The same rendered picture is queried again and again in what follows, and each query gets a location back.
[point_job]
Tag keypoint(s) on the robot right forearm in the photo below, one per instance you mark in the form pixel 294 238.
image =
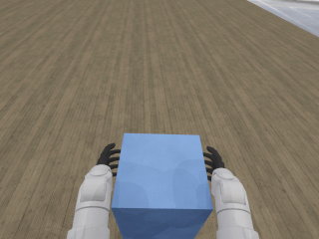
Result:
pixel 231 207

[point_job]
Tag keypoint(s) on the robot left forearm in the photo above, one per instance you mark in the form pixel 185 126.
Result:
pixel 93 205

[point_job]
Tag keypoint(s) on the left robot hand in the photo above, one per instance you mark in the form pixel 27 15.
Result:
pixel 105 158

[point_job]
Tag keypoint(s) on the right robot hand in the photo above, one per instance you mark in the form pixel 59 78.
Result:
pixel 215 163

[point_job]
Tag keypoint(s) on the carton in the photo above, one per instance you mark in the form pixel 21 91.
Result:
pixel 161 189

